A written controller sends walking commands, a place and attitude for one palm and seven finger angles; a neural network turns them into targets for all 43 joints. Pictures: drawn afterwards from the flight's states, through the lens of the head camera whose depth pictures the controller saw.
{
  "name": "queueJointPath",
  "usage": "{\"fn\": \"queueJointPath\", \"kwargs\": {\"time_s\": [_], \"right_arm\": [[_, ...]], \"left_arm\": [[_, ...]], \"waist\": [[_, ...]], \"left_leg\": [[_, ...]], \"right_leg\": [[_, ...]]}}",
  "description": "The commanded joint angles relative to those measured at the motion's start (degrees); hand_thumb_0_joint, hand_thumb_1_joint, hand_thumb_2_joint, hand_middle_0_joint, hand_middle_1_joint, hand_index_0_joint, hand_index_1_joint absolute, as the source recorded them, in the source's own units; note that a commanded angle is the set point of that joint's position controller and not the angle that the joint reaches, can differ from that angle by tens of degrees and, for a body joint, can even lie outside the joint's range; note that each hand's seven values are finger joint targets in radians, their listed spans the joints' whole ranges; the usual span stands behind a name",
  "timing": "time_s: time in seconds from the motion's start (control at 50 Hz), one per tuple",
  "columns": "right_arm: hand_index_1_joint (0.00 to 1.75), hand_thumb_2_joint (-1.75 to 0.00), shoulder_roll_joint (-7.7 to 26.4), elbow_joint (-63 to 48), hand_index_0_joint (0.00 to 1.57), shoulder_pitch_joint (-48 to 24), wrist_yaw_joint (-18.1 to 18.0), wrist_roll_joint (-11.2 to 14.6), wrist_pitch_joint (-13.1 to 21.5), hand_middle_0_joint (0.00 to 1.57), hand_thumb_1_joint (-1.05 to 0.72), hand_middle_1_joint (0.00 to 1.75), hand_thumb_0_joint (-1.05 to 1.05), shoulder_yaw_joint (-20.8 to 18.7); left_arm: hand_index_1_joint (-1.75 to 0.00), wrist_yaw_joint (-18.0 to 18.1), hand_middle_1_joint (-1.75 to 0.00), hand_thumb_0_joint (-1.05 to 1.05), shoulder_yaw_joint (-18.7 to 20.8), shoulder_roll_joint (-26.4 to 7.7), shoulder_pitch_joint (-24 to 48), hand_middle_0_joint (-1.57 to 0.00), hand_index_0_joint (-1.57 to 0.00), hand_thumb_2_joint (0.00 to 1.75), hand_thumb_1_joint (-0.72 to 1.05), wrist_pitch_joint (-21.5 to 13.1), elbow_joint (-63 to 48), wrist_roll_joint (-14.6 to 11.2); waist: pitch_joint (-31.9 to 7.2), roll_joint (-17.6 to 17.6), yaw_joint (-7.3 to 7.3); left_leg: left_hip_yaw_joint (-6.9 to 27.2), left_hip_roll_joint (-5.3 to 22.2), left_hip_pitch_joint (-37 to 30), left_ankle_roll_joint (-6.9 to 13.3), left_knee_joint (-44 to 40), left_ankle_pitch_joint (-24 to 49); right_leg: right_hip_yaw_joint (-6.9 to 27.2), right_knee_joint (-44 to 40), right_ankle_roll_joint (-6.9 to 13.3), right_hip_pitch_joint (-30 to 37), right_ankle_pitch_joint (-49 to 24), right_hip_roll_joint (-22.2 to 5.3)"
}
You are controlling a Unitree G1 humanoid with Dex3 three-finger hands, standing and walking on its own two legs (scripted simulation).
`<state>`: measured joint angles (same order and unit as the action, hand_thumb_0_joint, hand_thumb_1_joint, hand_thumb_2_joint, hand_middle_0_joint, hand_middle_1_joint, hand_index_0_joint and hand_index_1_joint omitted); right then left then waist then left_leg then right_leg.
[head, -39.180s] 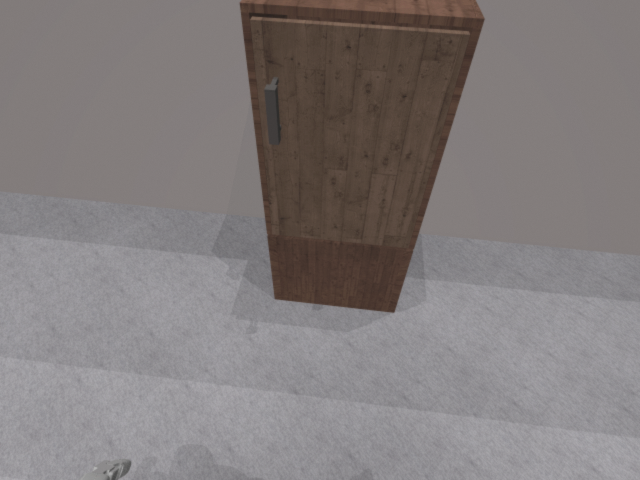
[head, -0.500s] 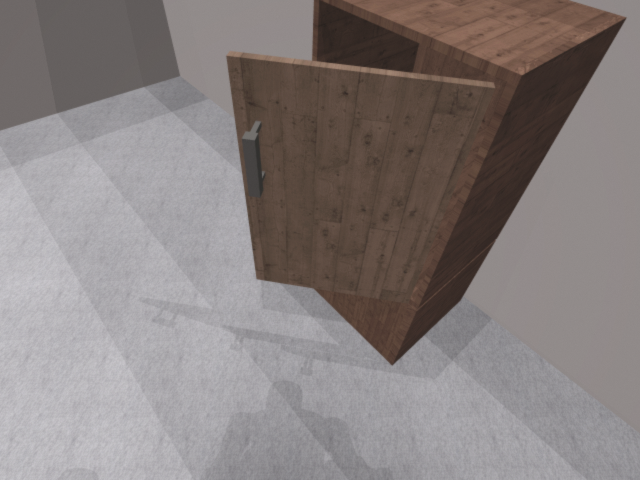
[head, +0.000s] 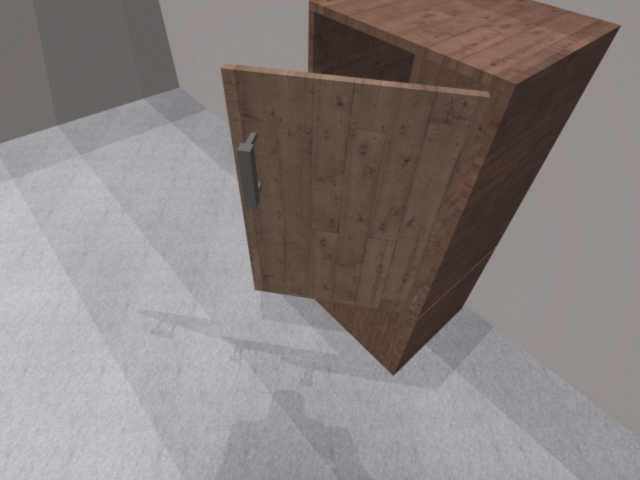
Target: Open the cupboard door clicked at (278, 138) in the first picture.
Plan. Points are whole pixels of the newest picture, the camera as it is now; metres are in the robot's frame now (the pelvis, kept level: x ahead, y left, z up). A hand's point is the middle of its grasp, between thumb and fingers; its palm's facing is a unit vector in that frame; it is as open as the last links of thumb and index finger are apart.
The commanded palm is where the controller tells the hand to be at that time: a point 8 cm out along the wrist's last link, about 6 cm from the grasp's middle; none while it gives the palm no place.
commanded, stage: come to a stop and stand still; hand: left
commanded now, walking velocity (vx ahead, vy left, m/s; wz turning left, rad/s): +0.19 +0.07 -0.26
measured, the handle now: (252, 170) +0.60 +0.17 +0.04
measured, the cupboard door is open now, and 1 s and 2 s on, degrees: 39 39 39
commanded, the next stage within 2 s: look again from close up in 1.24 s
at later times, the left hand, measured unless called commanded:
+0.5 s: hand out of the picture +0.07 +0.19 -0.17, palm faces -0.03 -0.97 -0.23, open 7.3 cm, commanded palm none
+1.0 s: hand out of the picture -0.04 +0.17 -0.18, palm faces -0.01 -0.99 -0.17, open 7.3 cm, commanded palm none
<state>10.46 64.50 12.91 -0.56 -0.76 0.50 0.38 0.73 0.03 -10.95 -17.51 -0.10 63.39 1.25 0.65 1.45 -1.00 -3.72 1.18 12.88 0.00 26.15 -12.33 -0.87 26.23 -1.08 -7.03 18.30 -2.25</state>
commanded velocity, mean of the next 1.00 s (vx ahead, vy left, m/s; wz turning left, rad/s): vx -0.03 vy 0.00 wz -0.02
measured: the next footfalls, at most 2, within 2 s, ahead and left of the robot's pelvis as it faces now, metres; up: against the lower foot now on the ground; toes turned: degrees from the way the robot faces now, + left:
none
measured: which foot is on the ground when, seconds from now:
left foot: down 0.00-1.00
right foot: down 0.00-1.00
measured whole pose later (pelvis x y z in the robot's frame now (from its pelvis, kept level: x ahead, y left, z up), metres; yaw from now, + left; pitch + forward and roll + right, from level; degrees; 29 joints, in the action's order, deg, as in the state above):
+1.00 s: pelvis -0.03 +0.00 +0.00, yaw -2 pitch -2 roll +0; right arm 8.5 64.0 15.7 -0.9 -0.7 -0.5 -0.4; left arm 1.1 0.2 -9.4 -18.8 0.5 62.6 1.0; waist 1.2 1.4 -0.3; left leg -5.5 2.9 12.7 -0.3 23.4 -9.0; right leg -4.0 24.0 -0.2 -8.0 14.4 -1.7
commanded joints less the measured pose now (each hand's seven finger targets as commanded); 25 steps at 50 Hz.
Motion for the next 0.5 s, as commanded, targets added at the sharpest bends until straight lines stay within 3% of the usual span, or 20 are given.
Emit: {"fn": "queueJointPath", "kwargs": {"time_s": [0.0, 0.08, 0.1, 0.12, 0.16, 0.2, 0.22, 0.26, 0.32, 0.34, 0.42, 0.44, 0.48], "right_arm": [[0.3, -0.9, 5.7, -2.6, 0.2, 2.7, 0.0, -0.3, 0.3, 0.2, -0.9, 0.3, 0.0, -1.7], [0.3, -0.9, 4.5, -3.8, 0.2, 3.4, -0.1, -0.4, 1.3, 0.2, -0.9, 0.3, 0.0, -1.6], [0.3, -0.9, 4.2, -3.8, 0.2, 3.9, -0.2, -0.2, 1.4, 0.2, -0.9, 0.3, 0.0, -1.6], [0.3, -0.9, 3.9, -3.7, 0.2, 4.7, -0.4, -0.2, 1.6, 0.2, -0.9, 0.3, 0.0, -1.4], [0.3, -0.9, 5.5, -1.9, 0.2, 8.9, -1.1, 0.0, 2.1, 0.2, -0.9, 0.3, 0.0, -1.5], [0.3, -0.9, 6.5, -0.6, 0.2, 11.5, -2.3, 0.3, 2.2, 0.2, -0.9, 0.3, 0.0, -1.7], [0.3, -0.9, 6.6, -0.8, 0.2, 10.5, -2.7, 0.6, 2.1, 0.2, -0.9, 0.3, 0.0, -1.7], [0.3, -0.9, 6.4, -1.7, 0.2, 8.6, -3.0, 0.7, 1.7, 0.2, -0.9, 0.3, 0.0, -2.0], [0.3, -0.9, 5.0, -2.8, 0.2, 7.9, -3.2, 0.6, 1.1, 0.2, -0.9, 0.3, 0.0, -2.7], [0.3, -0.9, 4.9, -3.1, 0.2, 8.4, -3.2, 0.6, 0.9, 0.2, -0.9, 0.3, 0.0, -3.0], [0.3, -0.9, 5.0, -3.6, 0.2, 7.8, -3.1, 0.2, 0.5, 0.2, -0.9, 0.3, 0.0, -3.9], [0.3, -0.9, 4.8, -3.8, 0.2, 7.1, -2.9, 0.1, 0.5, 0.2, -0.9, 0.3, 0.0, -3.9], [0.3, -0.9, 4.0, -4.5, 0.2, 6.2, -2.7, 0.0, 0.4, 0.2, -0.9, 0.3, 0.0, -3.8]], "left_arm": [[-0.3, 0.1, -0.3, 0.0, 1.7, -6.6, -5.5, -0.2, -0.2, 0.9, 0.9, -0.3, -1.9, 0.1], [-0.3, 0.1, -0.3, 0.0, 2.7, -6.8, -7.7, -0.2, -0.2, 0.9, 0.9, -0.7, -1.7, -0.1], [-0.3, 0.2, -0.3, 0.0, 2.8, -6.9, -7.8, -0.2, -0.2, 0.9, 0.9, -0.7, -1.6, 0.0], [-0.3, 0.4, -0.3, 0.0, 2.7, -6.1, -7.7, -0.2, -0.2, 0.9, 0.9, -0.7, -1.7, -0.1], [-0.3, 0.8, -0.3, 0.0, 2.0, -3.6, -7.5, -0.2, -0.2, 0.9, 0.9, -0.8, -2.0, 0.1], [-0.3, 1.5, -0.3, 0.0, 1.5, -1.6, -7.3, -0.2, -0.2, 0.9, 0.9, -0.7, -2.1, -0.3], [-0.3, 1.8, -0.3, 0.0, 1.6, -2.0, -7.8, -0.2, -0.2, 0.9, 0.9, -0.7, -2.0, -0.5], [-0.3, 2.1, -0.3, 0.0, 1.9, -2.5, -7.8, -0.2, -0.2, 0.9, 0.9, -0.5, -2.0, -0.6], [-0.3, 2.4, -0.3, 0.0, 2.4, -3.3, -7.8, -0.2, -0.2, 0.9, 0.9, -0.5, -2.9, -0.5], [-0.3, 2.5, -0.3, 0.0, 2.6, -3.7, -7.3, -0.2, -0.2, 0.9, 0.9, -0.4, -3.5, -0.4], [-0.3, 2.3, -0.3, 0.0, 3.0, -2.8, -4.4, -0.2, -0.2, 0.9, 0.9, 0.0, -5.8, -0.2], [-0.3, 2.2, -0.3, 0.0, 3.1, -2.7, -4.1, -0.2, -0.2, 0.9, 0.9, 0.0, -6.2, -0.2], [-0.3, 2.1, -0.3, 0.0, 3.3, -3.1, -3.8, -0.2, -0.2, 0.9, 0.9, -0.1, -6.6, 0.0]], "waist": [[7.8, 2.0, -0.32], [7.7, 4.5, -0.52], [7.9, 5.5, -0.22], [7.1, 4.2, 0.13], [2.9, -2.6, 1.29], [0.6, -9.5, 1.18], [-0.1, -10.0, 0.64], [0.4, -7.7, 0.27], [-0.6, -3.6, 0.48], [-2.1, -3.0, 0.8], [-4.7, -4.0, 0.97], [-4.5, -3.5, 0.72], [-3.8, -0.2, 0.44]], "left_leg": [[2.6, 2.7, 3.3, 1.2, -1.8, -12.5], [-1.3, 1.3, 5.5, 0.8, 4.4, -6.9], [-1.5, 1.3, 5.8, 0.9, 4.9, -5.0], [-1.2, 1.9, 3.9, 1.0, 3.8, -0.2], [2.8, 6.2, -6.1, 2.5, 1.7, 20.0], [6.3, 10.7, -11.5, 5.7, 1.4, 47.0], [6.3, 11.4, -13.0, 6.2, 2.1, 55.7], [4.5, 10.3, -11.9, 5.1, 2.6, 55.5], [1.8, 7.6, -9.6, 3.1, 4.2, 49.6], [1.5, 7.4, -9.7, 3.0, 4.3, 48.5], [2.5, 9.0, -11.5, 4.3, 3.4, 45.9], [2.5, 8.8, -10.7, 4.3, 3.4, 42.8], [1.4, 7.1, -6.4, 3.0, 3.7, 33.2]], "right_leg": [[7.6, -8.4, 5.2, -8.9, 12.5, -4.7], [11.2, -7.1, 7.5, -6.4, 4.2, -6.6], [10.5, -6.1, 7.5, -5.7, 0.3, -6.4], [8.7, -3.8, 6.8, -5.8, -5.9, -5.8], [2.5, 4.5, 4.2, -8.3, -15.2, -2.0], [-0.6, 7.7, 2.0, -9.4, -9.5, -0.2], [-0.4, 6.6, 1.7, -9.2, -7.7, -0.5], [0.0, 4.0, 1.6, -7.5, -12.2, -1.2], [0.6, 4.9, 1.5, -5.2, -31.4, -3.1], [0.4, 6.1, 1.5, -4.5, -33.4, -3.3], [-0.6, 6.6, 0.9, -6.1, -23.4, -2.4], [-0.6, 5.2, 1.0, -5.7, -22.8, -2.6], [0.5, 3.6, 1.6, -2.9, -29.1, -3.8]]}}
